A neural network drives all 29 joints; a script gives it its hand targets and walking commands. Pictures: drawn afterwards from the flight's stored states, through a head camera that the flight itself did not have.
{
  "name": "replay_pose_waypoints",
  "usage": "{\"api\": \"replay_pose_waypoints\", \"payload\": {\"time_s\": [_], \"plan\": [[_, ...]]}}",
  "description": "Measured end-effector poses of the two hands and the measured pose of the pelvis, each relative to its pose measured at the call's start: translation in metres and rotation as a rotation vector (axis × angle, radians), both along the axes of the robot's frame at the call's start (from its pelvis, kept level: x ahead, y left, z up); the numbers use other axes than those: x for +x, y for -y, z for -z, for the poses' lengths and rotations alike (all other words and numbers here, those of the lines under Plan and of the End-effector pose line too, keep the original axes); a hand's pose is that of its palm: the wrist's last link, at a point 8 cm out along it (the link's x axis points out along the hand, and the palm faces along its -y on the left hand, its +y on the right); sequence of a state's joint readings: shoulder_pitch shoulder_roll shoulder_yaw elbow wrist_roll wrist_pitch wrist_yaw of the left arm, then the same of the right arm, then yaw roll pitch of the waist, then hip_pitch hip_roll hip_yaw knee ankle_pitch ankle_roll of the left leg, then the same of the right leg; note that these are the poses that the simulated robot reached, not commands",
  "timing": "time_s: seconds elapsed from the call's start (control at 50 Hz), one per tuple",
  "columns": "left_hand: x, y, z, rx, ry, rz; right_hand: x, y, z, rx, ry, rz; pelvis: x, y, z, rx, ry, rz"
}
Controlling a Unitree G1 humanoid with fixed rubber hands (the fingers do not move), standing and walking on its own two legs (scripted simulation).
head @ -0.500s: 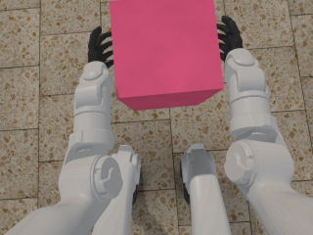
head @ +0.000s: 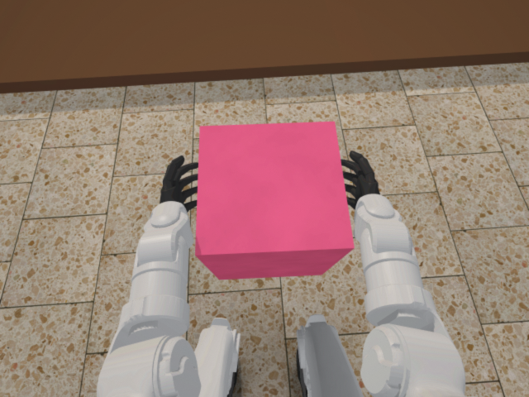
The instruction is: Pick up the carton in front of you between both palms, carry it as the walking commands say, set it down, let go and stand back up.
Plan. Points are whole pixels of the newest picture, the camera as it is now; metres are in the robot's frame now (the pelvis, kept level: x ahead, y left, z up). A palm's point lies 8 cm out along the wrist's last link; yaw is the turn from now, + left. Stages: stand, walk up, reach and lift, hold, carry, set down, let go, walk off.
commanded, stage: reach and lift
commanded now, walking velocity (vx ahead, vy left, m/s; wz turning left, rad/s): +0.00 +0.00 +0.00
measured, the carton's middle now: (269, 211) +0.43 -0.01 -0.10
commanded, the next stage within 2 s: hold in 1.70 s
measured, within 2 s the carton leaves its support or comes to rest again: neither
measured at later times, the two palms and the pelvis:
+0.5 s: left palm (126, 190) +0.36 +0.15 +0.12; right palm (403, 190) +0.36 -0.15 +0.12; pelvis +0.04 +0.01 +0.12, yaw -1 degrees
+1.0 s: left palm (95, 184) +0.35 +0.15 +0.17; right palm (430, 189) +0.34 -0.15 +0.17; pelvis +0.04 +0.01 +0.15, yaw -1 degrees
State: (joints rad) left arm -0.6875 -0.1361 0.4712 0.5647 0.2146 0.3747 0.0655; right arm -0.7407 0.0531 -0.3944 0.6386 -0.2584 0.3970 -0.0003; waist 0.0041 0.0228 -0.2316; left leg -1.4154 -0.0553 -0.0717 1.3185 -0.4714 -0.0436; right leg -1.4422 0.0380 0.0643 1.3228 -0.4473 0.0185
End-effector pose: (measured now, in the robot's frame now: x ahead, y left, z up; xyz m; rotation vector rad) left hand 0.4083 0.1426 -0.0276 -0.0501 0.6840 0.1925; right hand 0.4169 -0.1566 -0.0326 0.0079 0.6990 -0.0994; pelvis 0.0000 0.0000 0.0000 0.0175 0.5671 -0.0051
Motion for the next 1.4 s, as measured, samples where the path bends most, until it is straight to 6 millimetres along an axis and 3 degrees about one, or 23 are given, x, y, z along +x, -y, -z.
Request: {"api": "replay_pose_waypoints", "payload": {"time_s": [0.42, 0.7, 1.02, 1.4], "plan": [[-0.037, -0.007, -0.125, 0.003, 0.007, 0.038, -0.047, -0.007, -0.125, -0.002, 0.007, 0.033, 0.037, -0.007, -0.106, -0.017, 0.304, 0.004], [-0.057, -0.011, -0.196, 0.037, 0.033, 0.09, -0.073, -0.011, -0.198, -0.026, 0.035, 0.037, 0.052, -0.009, -0.145, -0.024, 0.557, 0.005], [-0.063, -0.01, -0.202, 0.033, 0.014, 0.089, -0.08, -0.01, -0.204, -0.022, 0.016, 0.039, 0.039, -0.008, -0.147, -0.023, 0.634, 0.009], [-0.056, -0.009, -0.211, 0.061, 0.009, 0.108, -0.071, -0.008, -0.213, -0.049, 0.012, 0.014, 0.057, -0.005, -0.153, -0.023, 0.645, 0.007]]}}
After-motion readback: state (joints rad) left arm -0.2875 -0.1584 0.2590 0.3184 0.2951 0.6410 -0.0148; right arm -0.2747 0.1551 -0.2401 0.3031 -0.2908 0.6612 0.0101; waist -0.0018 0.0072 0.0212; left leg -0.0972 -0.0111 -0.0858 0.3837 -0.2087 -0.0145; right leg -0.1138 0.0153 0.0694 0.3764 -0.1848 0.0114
